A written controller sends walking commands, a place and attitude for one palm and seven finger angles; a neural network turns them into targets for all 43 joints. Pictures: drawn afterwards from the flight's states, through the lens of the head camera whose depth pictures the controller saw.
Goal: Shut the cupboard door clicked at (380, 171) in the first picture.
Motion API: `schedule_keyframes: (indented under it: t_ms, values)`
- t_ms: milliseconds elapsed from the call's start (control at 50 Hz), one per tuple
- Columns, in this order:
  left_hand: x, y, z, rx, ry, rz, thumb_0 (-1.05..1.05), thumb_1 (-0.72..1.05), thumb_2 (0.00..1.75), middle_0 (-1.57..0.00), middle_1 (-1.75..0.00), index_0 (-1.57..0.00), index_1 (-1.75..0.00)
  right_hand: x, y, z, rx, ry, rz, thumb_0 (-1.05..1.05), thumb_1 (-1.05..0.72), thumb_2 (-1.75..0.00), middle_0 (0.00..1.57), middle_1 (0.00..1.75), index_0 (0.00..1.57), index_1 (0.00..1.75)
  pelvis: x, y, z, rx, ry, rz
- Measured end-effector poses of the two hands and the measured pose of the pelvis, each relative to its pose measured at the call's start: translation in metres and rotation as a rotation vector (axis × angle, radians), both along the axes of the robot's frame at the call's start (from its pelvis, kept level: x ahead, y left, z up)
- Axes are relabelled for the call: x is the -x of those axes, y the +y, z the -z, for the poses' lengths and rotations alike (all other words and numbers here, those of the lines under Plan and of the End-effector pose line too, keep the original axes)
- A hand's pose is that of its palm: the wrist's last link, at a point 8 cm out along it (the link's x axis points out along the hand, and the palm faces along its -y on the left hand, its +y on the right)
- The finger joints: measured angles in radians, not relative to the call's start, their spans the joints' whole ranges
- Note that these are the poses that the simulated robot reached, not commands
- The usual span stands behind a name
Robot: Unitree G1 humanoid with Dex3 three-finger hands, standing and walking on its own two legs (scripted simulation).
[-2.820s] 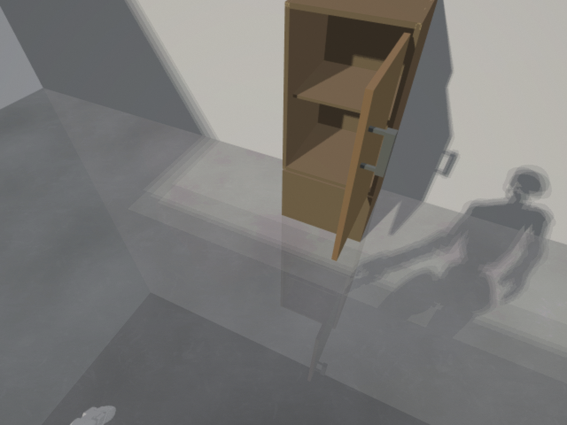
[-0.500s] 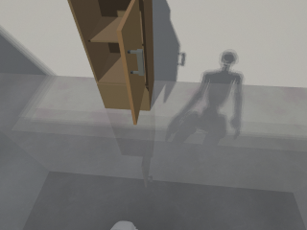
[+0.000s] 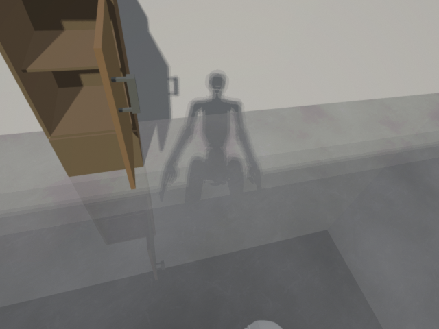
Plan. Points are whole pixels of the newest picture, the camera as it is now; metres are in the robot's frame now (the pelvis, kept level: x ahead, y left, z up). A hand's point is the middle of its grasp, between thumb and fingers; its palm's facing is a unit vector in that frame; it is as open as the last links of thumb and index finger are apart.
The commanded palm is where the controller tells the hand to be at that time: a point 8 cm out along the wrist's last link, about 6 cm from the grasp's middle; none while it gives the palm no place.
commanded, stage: walk around to get in front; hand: left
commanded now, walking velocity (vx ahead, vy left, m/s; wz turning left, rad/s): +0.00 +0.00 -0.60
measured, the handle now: (126, 95) +0.72 +0.34 -0.03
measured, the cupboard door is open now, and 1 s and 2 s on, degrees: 88 88 88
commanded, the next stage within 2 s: none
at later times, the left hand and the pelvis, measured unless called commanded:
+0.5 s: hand (170, 323) +0.16 +0.10 -0.15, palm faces -0.30 -0.92 -0.26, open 7.4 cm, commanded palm none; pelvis -0.01 -0.05 -0.01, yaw -18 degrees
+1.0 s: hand (154, 293) +0.22 +0.15 -0.18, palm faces -0.50 -0.85 -0.16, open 7.4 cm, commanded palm none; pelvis +0.08 -0.01 +0.00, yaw -36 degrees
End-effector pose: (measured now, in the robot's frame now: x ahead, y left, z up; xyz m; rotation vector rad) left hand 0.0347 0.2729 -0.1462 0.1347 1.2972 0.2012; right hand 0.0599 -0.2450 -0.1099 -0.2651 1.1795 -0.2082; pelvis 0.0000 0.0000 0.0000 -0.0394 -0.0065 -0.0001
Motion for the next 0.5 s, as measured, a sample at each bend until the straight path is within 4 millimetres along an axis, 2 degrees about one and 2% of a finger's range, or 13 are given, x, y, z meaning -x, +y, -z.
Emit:
schedule_keyframes:
  t_ms: [120,220,300,380,500]
  values:
    - [-0.04,-0.028,0.0,0.02,-0.001,0.128,0.01,0.91,0.9,-0.19,-0.3,-0.19,-0.3,0.063,-0.007,0.014,-0.035,0.098,0.146,0.01,-0.9,-0.9,0.21,0.3,0.21,0.3,0.004,-0.007,0.002,-0.009,0.003,0.087]
    - [-0.089,-0.067,-0.005,0.011,-0.066,0.257,0.01,0.91,0.9,-0.2,-0.3,-0.19,-0.3,0.114,-0.023,0.031,-0.073,0.173,0.267,0.01,-0.9,-0.9,0.21,0.3,0.21,0.3,0.008,-0.023,0.009,-0.026,0.011,0.16]
    - [-0.123,-0.099,-0.009,-0.022,-0.161,0.348,0.01,0.91,0.9,-0.2,-0.3,-0.2,-0.3,0.143,-0.042,0.052,-0.103,0.214,0.34,0.01,-0.9,-0.9,0.21,0.3,0.21,0.3,0.009,-0.042,0.021,-0.034,0.012,0.212]
    - [-0.133,-0.117,-0.022,-0.04,-0.197,0.378,0.0,0.91,0.9,-0.2,-0.3,-0.2,-0.3,0.144,-0.054,0.049,-0.108,0.207,0.378,0.01,-0.91,-0.9,0.2,0.3,0.2,0.3,0.01,-0.051,0.014,-0.046,0.003,0.249]
    - [-0.13,-0.125,-0.026,-0.035,-0.161,0.428,0.0,0.91,0.9,-0.2,-0.3,-0.2,-0.3,0.113,-0.067,0.036,-0.094,0.078,0.403,0.01,-0.91,-0.9,0.2,0.3,0.2,0.3,0.01,-0.054,0.005,-0.056,0.002,0.322]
